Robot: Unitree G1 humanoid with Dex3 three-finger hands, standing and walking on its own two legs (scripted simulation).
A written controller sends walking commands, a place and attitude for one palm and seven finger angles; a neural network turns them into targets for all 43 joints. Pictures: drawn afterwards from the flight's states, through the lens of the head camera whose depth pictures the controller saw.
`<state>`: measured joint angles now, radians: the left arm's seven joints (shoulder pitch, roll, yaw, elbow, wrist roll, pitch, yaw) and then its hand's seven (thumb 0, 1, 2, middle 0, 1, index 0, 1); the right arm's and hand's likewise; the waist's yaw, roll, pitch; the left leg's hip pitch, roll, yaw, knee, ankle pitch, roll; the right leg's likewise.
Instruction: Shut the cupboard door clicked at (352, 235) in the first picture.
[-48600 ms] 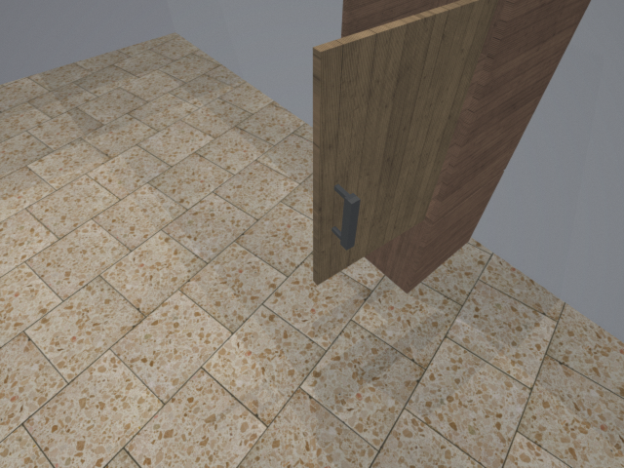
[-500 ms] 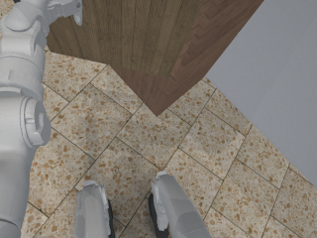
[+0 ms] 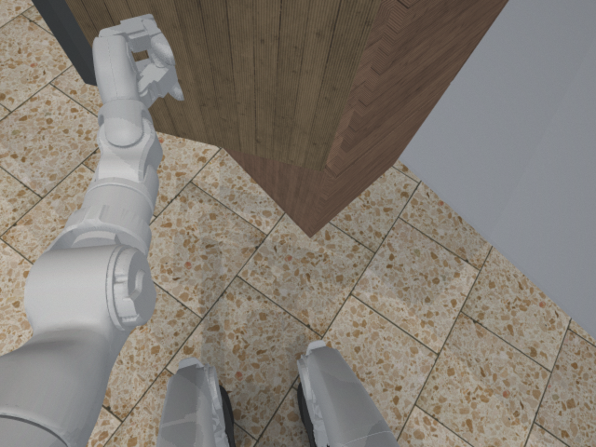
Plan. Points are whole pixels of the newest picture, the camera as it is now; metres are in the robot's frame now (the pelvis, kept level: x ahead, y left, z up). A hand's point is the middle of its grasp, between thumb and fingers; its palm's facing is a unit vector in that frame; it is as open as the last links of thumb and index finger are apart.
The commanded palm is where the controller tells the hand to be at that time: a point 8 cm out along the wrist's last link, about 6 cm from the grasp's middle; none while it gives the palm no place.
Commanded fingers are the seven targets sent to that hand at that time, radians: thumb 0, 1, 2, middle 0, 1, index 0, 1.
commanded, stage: pull the fist back off the door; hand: left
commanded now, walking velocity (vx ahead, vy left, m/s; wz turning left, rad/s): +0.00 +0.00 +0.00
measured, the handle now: (78, 25) +0.66 +0.17 +0.06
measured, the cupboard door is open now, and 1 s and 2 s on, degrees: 34 34 34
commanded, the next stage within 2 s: draw the hand back to the body in 0.40 s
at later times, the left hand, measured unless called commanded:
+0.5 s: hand (178, 121) +0.51 +0.06 +0.06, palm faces +0.04 -1.00 -0.05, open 3.1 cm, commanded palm +0.48 +0.11 +0.06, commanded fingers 0.00 0.90 0.90 -1.30 -1.50 -1.30 -1.50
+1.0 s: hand (64, 177) +0.39 +0.13 +0.16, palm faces +0.05 -1.00 -0.03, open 3.1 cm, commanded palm +0.34 +0.19 +0.17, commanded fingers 0.00 0.90 0.90 -1.16 -1.35 -1.16 -1.35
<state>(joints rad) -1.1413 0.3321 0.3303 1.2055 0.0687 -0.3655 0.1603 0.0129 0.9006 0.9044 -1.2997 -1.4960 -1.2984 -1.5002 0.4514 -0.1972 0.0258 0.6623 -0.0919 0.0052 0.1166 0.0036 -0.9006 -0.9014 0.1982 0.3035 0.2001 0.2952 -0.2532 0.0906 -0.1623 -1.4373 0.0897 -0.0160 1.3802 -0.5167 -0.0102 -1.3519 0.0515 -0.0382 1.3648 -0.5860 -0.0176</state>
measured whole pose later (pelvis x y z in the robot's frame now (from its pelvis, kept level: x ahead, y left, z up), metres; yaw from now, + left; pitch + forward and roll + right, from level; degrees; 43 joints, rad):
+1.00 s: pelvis +0.02 -0.01 +0.09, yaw +3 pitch +13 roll +0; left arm -0.28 0.17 0.07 0.52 -0.14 -0.39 -0.01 0.02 0.90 0.90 -1.29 -1.49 -1.29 -1.49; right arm 0.31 -0.26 -0.02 0.61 0.04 0.04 0.00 0.01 -0.90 -0.90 0.20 0.30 0.20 0.29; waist -0.06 0.03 -0.13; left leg -0.77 0.05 0.01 0.95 -0.41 -0.02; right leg -0.69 0.02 -0.03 0.95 -0.49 -0.02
